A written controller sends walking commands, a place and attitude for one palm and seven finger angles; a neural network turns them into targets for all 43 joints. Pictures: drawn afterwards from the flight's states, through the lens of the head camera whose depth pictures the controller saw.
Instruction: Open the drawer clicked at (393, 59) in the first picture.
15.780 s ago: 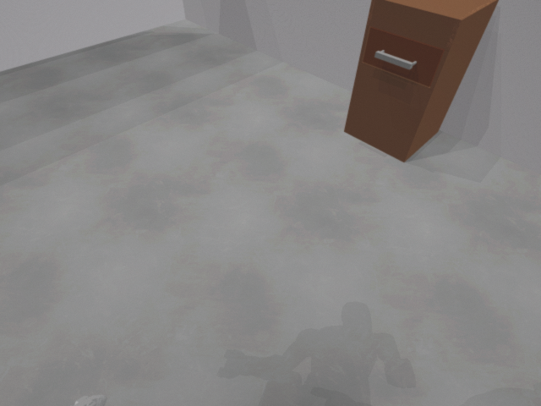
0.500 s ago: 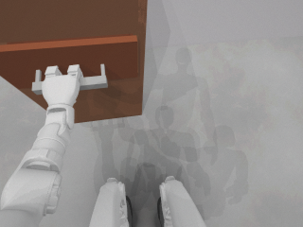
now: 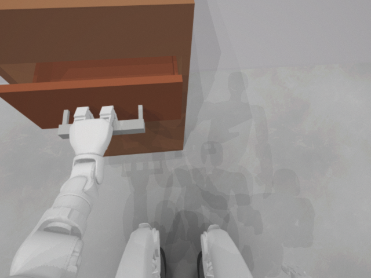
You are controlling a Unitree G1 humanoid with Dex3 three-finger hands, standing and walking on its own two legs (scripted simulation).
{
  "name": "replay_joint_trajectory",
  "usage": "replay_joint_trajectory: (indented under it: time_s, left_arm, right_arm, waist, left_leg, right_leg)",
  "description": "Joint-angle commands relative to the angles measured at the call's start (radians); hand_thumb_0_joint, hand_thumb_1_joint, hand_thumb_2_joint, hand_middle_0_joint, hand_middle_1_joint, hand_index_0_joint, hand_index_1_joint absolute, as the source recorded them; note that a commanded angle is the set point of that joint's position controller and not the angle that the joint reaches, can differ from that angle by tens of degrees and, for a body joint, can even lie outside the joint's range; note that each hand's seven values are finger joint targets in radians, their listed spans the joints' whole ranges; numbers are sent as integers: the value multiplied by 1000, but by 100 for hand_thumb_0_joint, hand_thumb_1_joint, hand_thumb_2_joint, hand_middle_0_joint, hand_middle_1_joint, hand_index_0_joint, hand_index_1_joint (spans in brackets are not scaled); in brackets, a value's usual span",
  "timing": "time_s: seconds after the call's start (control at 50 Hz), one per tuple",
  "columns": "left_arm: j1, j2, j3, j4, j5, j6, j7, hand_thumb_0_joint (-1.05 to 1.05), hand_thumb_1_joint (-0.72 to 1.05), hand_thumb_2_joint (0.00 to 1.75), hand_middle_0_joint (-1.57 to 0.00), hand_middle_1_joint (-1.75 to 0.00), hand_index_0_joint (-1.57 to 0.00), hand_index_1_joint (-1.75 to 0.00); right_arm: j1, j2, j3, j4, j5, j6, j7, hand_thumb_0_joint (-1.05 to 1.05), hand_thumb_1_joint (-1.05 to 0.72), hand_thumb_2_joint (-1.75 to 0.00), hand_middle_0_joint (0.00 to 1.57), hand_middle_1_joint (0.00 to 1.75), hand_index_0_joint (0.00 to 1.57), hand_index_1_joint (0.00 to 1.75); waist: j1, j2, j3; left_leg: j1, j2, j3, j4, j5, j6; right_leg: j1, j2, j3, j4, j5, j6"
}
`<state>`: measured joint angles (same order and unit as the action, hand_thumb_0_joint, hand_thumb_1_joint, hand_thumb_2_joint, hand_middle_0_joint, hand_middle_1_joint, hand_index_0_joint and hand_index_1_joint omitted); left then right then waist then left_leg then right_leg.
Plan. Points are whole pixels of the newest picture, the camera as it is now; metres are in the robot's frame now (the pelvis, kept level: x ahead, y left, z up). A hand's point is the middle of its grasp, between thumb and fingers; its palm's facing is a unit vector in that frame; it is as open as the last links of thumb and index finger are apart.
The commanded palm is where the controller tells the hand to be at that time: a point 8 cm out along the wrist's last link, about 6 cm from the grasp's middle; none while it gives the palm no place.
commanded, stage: pull the drawer open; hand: left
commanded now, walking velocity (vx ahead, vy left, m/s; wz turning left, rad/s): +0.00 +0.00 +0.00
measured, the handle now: (103, 120) +0.47 +0.19 -0.07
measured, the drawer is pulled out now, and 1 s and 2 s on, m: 0.07 0.14 0.21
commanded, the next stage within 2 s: none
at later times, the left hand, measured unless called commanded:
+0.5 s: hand (100, 158) +0.38 +0.20 -0.09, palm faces -0.05 -0.06 -1.00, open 5.8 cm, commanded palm +0.35 +0.19 -0.03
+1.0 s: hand (99, 171) +0.35 +0.19 -0.09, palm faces -0.07 -0.05 -1.00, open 5.8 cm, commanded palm +0.32 +0.18 -0.03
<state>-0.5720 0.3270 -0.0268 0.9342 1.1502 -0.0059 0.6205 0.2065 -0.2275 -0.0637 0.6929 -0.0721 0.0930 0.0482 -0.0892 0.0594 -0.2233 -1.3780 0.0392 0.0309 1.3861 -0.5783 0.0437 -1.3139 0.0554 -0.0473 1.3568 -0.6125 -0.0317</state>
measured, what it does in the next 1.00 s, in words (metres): stands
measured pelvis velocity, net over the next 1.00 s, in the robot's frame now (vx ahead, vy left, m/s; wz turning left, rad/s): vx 0.00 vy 0.00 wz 0.01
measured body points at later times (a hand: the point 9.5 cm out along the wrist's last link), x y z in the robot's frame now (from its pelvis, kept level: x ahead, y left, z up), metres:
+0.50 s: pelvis +0.00 +0.00 +0.00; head +0.14 +0.00 +0.43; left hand +0.38 +0.20 -0.03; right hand +0.09 -0.26 -0.14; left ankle +0.02 +0.10 -0.59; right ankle +0.00 -0.11 -0.59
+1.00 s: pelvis +0.00 +0.00 +0.01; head +0.14 +0.00 +0.44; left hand +0.35 +0.20 -0.03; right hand +0.12 -0.25 -0.13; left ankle +0.02 +0.10 -0.59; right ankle +0.00 -0.11 -0.59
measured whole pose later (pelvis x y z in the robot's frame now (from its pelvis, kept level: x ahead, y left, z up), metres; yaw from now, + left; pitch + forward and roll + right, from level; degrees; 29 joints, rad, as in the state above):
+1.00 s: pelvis +0.00 +0.00 +0.01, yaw +1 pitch +30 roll -2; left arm -0.31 0.24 -0.12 0.74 1.16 0.05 0.66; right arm 0.17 -0.22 -0.06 0.67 -0.06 0.11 0.04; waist -0.04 0.05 -0.24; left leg -1.31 0.03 0.04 1.36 -0.58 0.05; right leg -1.24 0.05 -0.04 1.33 -0.62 -0.03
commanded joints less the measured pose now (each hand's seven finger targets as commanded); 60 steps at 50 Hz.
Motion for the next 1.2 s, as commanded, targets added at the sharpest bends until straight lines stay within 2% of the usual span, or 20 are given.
replay_joint_trajectory:
  time_s: [0.0, 0.06, 0.1, 0.12, 0.16, 0.24, 0.28, 0.3, 0.36, 0.42, 0.48, 0.54, 0.58, 0.6, 0.7, 0.74, 0.78, 0.8, 0.88, 1.18]
  left_arm:
    - [-177, 106, 32, -196, -5, -7, 68, 0, 90, 90, -40, -135, -40, -135]
    - [-177, 75, 5, -181, 0, -4, 74, 0, 90, 90, -40, -135, -40, -135]
    - [-161, 91, 21, -201, 0, -6, 79, 0, 90, 90, -40, -135, -40, -135]
    - [-142, 63, 2, -200, 0, -3, 79, 0, 90, 90, -40, -135, -40, -135]
    - [-143, 61, -2, -190, -2, 0, 81, 0, 90, 90, -40, -135, -40, -135]
    - [-106, 77, 14, -208, -1, -2, 82, 0, 90, 90, -40, -135, -40, -135]
    - [-67, 52, -1, -208, -4, 0, 81, 0, 90, 90, -40, -135, -40, -135]
    - [-57, 70, 14, -210, -5, 2, 81, 0, 90, 90, -40, -135, -40, -135]
    - [-52, 60, 4, -206, -4, 0, 83, 0, 90, 90, -40, -135, -40, -135]
    - [-9, 66, 17, -220, 0, 3, 87, 0, 90, 90, -40, -135, -40, -135]
    - [12, 62, 11, -233, 1, 9, 87, 0, 90, 90, -40, -135, -40, -135]
    - [28, 65, 13, -249, 5, 15, 89, 0, 90, 90, -40, -135, -40, -135]
    - [36, 37, -8, -256, 1, 22, 91, 0, 90, 90, -40, -135, -40, -135]
    - [60, 53, 10, -248, 1, 27, 90, 0, 90, 90, -40, -135, -40, -135]
    - [105, 28, -9, -303, -1, 40, 88, 0, 90, 90, -40, -135, -40, -135]
    - [116, 1, -37, -321, -2, 46, 87, 0, 90, 90, -40, -135, -40, -135]
    - [140, -7, -46, -321, -7, 49, 83, 0, 90, 90, -40, -135, -40, -135]
    - [142, 14, -28, -328, -4, 48, 82, 0, 90, 90, -40, -135, -40, -135]
    - [148, -33, -73, -340, 6, 53, 88, 0, 90, 90, -40, -135, -40, -135]
    - [330, -16, -60, -432, 11, 58, 77, 0, 90, 90, -40, -135, -40, -135]
  right_arm:
    - [135, -148, -54, -47, -4, -5, -6, 0, -90, -90, 20, 30, 20, 30]
    - [128, -145, -54, -43, -2, -3, -7, 0, -90, -90, 20, 30, 20, 30]
    - [122, -144, -54, -46, -3, -6, -7, 0, -90, -90, 20, 30, 20, 30]
    - [117, -143, -54, -51, -3, -3, -7, 0, -90, -90, 20, 30, 20, 30]
    - [110, -141, -52, -48, 0, -2, -7, 0, -90, -90, 20, 30, 20, 30]
    - [102, -140, -52, -52, 0, -2, -9, 0, -90, -90, 20, 30, 20, 30]
    - [94, -136, -53, -58, 1, -2, -9, 0, -90, -90, 20, 30, 20, 30]
    - [92, -137, -51, -58, 1, -3, -9, 0, -90, -90, 20, 30, 20, 30]
    - [80, -135, -49, -60, 3, -5, -11, 0, -90, -90, 20, 30, 20, 30]
    - [75, -136, -50, -66, 3, -6, -12, 0, -90, -90, 20, 30, 20, 30]
    - [63, -135, -48, -71, 5, -5, -14, 0, -90, -90, 20, 30, 20, 30]
    - [54, -136, -48, -77, 7, -4, -14, 0, -90, -90, 20, 30, 20, 30]
    - [51, -135, -49, -79, 7, -5, -14, 0, -90, -90, 20, 30, 20, 30]
    - [51, -136, -48, -79, 5, -6, -14, 0, -90, -90, 20, 30, 20, 30]
    - [41, -137, -49, -94, 7, -3, -13, 0, -90, -90, 20, 30, 20, 30]
    - [37, -135, -48, -100, 9, 1, -12, 0, -90, -90, 20, 30, 20, 30]
    - [34, -132, -47, -101, 10, 0, -13, 0, -90, -90, 20, 30, 20, 30]
    - [34, -134, -45, -101, 8, -1, -14, 0, -90, -90, 20, 30, 20, 30]
    - [25, -133, -46, -104, 8, 0, -14, 0, -90, -90, 20, 30, 20, 30]
    - [-6, -126, -38, -140, 6, 9, -16, 0, -90, -90, 20, 30, 20, 30]
  waist:
    - [14, 41, -569]
    - [-1, 16, -524]
    - [15, 23, -544]
    - [15, 33, -556]
    - [10, 18, -513]
    - [26, 8, -523]
    - [28, -8, -523]
    - [37, 12, -517]
    - [31, -17, -495]
    - [45, 3, -503]
    - [41, -27, -484]
    - [50, -7, -487]
    - [41, -14, -486]
    - [50, -14, -484]
    - [59, -7, -503]
    - [52, -1, -497]
    - [50, -37, -480]
    - [57, -27, -484]
    - [44, -24, -464]
    - [78, -35, -462]
  left_leg:
    - [544, -18, -68, -114, 554, -10]
    - [516, -19, -65, -120, 504, -7]
    - [528, -21, -67, -123, 513, -9]
    - [532, -23, -64, -124, 506, -9]
    - [509, -25, -62, -129, 472, -7]
    - [499, -29, -56, -127, 467, -6]
    - [488, -33, -52, -129, 455, -5]
    - [487, -32, -54, -132, 461, -7]
    - [458, -35, -49, -129, 415, -2]
    - [478, -35, -47, -131, 441, -4]
    - [461, -35, -49, -131, 431, -4]
    - [470, -36, -50, -134, 426, -6]
    - [477, -36, -50, -136, 425, -4]
    - [476, -36, -50, -136, 433, -6]
    - [527, -30, -62, -148, 479, -9]
    - [539, -30, -63, -151, 480, -9]
    - [512, -33, -54, -150, 463, -5]
    - [509, -32, -61, -151, 470, -8]
    - [532, -30, -67, -154, 462, -7]
    - [515, -39, -48, -149, 486, -4]
  right_leg:
    - [236, 6, 4, -138, 546, -11]
    - [225, 7, 3, -150, 515, -9]
    - [236, 6, 5, -145, 517, -12]
    - [233, 5, 5, -147, 508, -12]
    - [228, 7, 4, -157, 482, -13]
    - [250, 7, 9, -154, 493, -14]
    - [266, 7, 13, -159, 498, -14]
    - [263, 8, 12, -156, 497, -17]
    - [258, 7, 16, -162, 462, -14]
    - [257, 7, 15, -157, 478, -16]
    - [265, 6, 18, -159, 484, -15]
    - [253, 5, 17, -159, 463, -17]
    - [252, 5, 16, -164, 463, -15]
    - [253, 6, 15, -162, 465, -17]
    - [253, 6, 7, -161, 480, -19]
    - [245, 5, 6, -166, 476, -17]
    - [271, 5, 10, -174, 489, -16]
    - [270, 5, 10, -167, 491, -19]
    - [235, 3, 3, -172, 457, -17]
    - [302, 0, 17, -173, 535, -22]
